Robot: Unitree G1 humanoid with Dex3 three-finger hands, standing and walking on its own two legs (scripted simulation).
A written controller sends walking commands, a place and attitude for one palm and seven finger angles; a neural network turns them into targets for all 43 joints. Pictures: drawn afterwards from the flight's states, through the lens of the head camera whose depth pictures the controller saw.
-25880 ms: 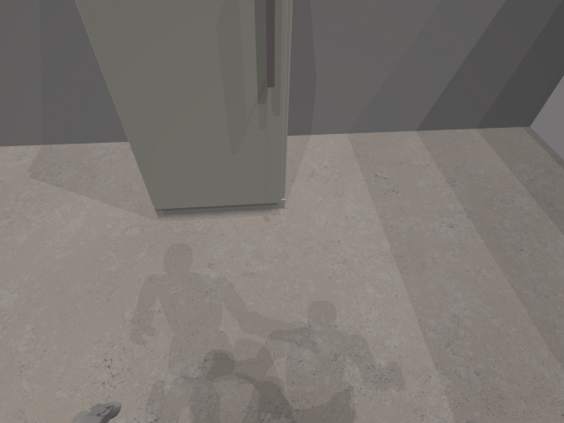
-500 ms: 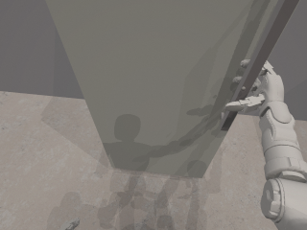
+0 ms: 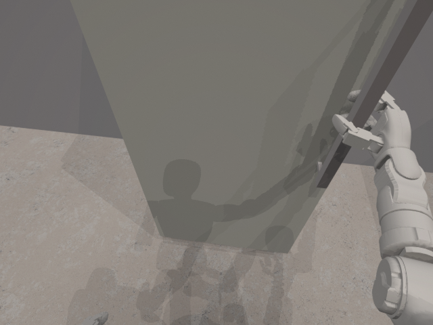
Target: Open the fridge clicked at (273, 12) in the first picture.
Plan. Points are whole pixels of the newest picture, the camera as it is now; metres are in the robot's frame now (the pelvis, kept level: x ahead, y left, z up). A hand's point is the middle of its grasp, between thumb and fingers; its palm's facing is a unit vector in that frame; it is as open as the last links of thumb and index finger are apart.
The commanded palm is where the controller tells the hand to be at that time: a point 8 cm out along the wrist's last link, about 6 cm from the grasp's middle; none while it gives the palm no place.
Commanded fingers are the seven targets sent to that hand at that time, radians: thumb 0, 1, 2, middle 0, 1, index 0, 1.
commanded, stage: grip the handle and tug to test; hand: right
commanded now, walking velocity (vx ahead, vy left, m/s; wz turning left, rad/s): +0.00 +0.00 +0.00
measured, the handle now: (360, 98) +0.50 -0.19 +0.18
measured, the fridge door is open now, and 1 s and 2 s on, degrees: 0 0 23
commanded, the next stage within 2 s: pull the door a little, standing still in 0.86 s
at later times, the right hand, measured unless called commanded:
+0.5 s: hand (343, 128) +0.45 -0.17 +0.15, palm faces +0.01 +1.00 +0.01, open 5.3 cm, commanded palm +0.42 -0.23 +0.15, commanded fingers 0.00 -0.90 -0.90 0.45 1.40 0.45 1.40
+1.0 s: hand (344, 130) +0.44 -0.17 +0.15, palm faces +0.01 +1.00 +0.02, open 5.5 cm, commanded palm +0.41 -0.22 +0.15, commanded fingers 0.00 -0.90 -0.90 0.45 1.40 0.45 1.40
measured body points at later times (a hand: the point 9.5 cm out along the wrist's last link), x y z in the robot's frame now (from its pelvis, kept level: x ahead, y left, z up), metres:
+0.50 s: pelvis +0.00 +0.00 +0.00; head +0.02 +0.00 +0.45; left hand +0.07 +0.26 -0.11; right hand +0.44 -0.22 +0.15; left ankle +0.00 +0.11 -0.72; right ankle +0.01 -0.10 -0.72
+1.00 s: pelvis +0.04 +0.00 +0.01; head +0.05 +0.00 +0.46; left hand +0.12 +0.26 -0.09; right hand +0.44 -0.22 +0.15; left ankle +0.00 +0.11 -0.72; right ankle +0.01 -0.10 -0.72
